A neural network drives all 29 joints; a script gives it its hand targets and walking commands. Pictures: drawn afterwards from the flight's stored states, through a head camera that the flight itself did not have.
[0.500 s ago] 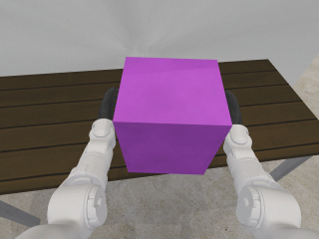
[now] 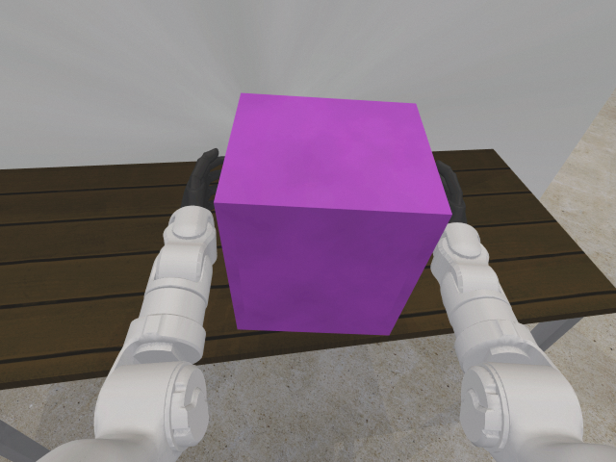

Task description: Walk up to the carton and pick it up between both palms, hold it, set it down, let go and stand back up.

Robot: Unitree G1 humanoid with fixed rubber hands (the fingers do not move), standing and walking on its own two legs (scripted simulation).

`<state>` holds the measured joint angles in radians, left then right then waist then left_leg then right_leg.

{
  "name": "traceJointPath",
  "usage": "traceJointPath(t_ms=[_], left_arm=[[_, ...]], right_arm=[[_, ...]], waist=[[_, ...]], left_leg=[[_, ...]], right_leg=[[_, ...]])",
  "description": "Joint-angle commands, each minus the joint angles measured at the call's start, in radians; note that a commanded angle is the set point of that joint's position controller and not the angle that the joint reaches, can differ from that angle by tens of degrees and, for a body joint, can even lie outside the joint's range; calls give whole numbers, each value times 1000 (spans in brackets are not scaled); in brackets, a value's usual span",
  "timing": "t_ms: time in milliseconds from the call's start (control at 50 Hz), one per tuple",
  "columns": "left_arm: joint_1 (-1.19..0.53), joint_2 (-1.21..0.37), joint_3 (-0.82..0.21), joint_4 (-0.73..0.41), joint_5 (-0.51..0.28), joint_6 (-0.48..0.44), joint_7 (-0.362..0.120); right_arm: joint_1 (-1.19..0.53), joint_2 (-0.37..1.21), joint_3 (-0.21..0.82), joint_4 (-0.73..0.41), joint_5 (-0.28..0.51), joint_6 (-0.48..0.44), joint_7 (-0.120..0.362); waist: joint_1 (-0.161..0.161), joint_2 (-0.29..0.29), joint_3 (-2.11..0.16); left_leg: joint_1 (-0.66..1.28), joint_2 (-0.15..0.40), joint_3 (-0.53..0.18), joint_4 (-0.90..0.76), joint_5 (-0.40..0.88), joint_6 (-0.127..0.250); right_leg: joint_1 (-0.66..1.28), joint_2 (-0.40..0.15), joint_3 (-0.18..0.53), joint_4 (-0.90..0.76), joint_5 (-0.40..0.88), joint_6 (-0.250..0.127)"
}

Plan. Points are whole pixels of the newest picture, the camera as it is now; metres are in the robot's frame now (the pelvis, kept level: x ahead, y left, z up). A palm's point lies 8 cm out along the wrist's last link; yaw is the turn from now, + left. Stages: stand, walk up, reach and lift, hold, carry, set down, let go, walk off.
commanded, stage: reach and lift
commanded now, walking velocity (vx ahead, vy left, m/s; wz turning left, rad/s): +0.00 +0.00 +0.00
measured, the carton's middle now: (320, 223) +0.43 -0.02 +0.08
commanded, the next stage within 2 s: hold in 1.96 s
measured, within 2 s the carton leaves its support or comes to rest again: neither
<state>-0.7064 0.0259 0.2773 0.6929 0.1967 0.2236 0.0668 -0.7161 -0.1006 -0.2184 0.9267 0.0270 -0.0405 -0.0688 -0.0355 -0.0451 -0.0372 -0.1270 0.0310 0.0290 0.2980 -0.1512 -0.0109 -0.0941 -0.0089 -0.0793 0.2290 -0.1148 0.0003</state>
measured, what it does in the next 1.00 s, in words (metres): stands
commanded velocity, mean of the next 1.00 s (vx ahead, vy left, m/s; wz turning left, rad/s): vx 0.00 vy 0.00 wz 0.00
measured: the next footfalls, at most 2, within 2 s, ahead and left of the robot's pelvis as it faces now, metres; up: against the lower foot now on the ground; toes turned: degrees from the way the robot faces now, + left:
none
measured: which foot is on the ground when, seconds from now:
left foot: down 0.00-1.00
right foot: down 0.00-1.00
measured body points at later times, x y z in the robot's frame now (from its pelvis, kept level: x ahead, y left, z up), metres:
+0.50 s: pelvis -0.01 +0.00 +0.00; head -0.04 +0.03 +0.45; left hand +0.39 +0.17 +0.17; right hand +0.39 -0.17 +0.17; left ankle +0.01 +0.12 -0.75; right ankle +0.01 -0.12 -0.75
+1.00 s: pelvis -0.02 +0.00 +0.00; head -0.06 +0.02 +0.45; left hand +0.38 +0.17 +0.20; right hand +0.37 -0.18 +0.20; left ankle +0.01 +0.12 -0.75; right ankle +0.01 -0.12 -0.75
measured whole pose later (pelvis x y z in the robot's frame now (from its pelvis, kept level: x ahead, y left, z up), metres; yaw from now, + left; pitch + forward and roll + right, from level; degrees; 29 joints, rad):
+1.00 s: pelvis -0.02 +0.00 +0.00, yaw +1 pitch -6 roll -1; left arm -0.70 0.05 0.31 0.29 0.23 0.66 0.00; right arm -0.77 -0.12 -0.09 0.64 0.20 0.33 -0.15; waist -0.10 -0.04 -0.01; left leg -0.06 0.02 0.00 0.31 -0.14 -0.01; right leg -0.03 -0.01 -0.08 0.25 -0.12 0.00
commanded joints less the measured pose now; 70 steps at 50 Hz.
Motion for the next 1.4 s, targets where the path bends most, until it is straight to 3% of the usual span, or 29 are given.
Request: traceJointPath(t_ms=[0,100,220,320,520,760,1000,1380], left_arm=[[-600,-614,-344,-213,-16,14,-149],[-628,-625,-407,-302,-53,50,-148],[-633,-616,-431,-344,-78,112,-155],[-655,-622,-463,-404,-106,154,-154],[-630,-581,-419,-446,-84,254,-185],[-653,-557,-435,-546,-101,329,-202],[-716,-534,-399,-515,-103,382,-211],[-773,-528,-389,-512,-115,423,-221]], right_arm=[[-736,523,308,-278,24,-33,106],[-761,549,356,-360,55,-11,95],[-765,560,385,-407,80,52,84],[-800,574,425,-475,122,93,73],[-789,563,451,-496,184,190,48],[-819,567,492,-603,246,264,24],[-877,571,458,-577,247,324,25],[-932,573,467,-564,308,380,7]], waist=[[1,50,-395],[-18,54,-456],[-33,47,-431],[-41,57,-474],[-54,48,-389],[-70,56,-392],[-68,56,-380],[-76,71,-402]], left_leg=[[153,-56,6,9,286,-34],[187,-60,-6,24,307,-34],[166,-63,-16,7,225,-23],[185,-67,-27,21,258,-26],[166,-75,-27,5,232,-23],[177,-80,-29,13,240,-27],[137,-79,-22,-15,131,-10],[138,-78,-30,8,193,-19]], right_leg=[[162,46,-5,23,250,27],[147,50,-8,26,254,29],[138,47,-3,22,189,33],[146,51,1,32,218,35],[190,54,7,29,219,44],[195,61,7,30,227,45],[173,57,11,21,129,38],[189,66,22,25,170,35]])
